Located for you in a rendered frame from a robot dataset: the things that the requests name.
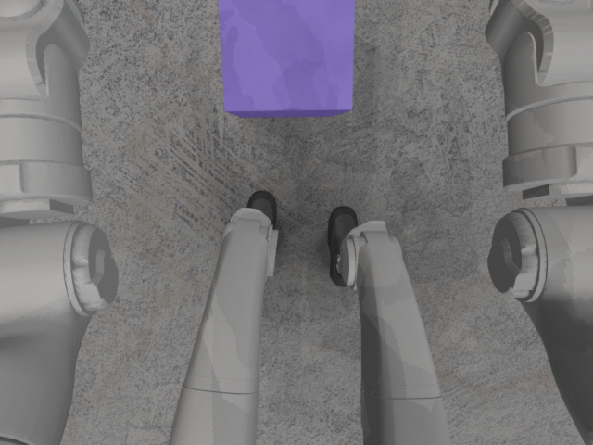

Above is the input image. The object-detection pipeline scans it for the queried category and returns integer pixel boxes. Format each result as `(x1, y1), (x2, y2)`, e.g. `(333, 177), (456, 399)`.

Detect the carton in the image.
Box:
(218, 0), (355, 118)

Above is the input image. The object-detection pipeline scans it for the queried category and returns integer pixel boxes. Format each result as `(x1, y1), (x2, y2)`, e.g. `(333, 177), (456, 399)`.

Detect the robot left thigh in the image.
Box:
(169, 218), (279, 445)

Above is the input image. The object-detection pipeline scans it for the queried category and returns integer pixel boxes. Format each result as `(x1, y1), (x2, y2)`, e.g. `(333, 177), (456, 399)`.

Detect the robot left upper arm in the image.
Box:
(0, 220), (119, 445)

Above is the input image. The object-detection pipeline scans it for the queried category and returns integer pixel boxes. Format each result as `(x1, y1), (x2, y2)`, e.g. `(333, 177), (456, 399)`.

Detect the right robot forearm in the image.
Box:
(485, 0), (593, 206)

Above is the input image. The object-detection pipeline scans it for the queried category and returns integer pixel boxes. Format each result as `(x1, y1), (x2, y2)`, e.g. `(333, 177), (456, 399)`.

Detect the left robot forearm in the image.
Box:
(0, 0), (93, 227)

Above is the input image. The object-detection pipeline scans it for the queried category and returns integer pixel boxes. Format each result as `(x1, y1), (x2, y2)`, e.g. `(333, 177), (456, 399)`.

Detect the left robot foot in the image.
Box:
(247, 191), (277, 230)

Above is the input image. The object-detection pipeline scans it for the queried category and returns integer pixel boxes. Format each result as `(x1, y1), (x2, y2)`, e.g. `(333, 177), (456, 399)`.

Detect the robot right upper arm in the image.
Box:
(487, 205), (593, 445)

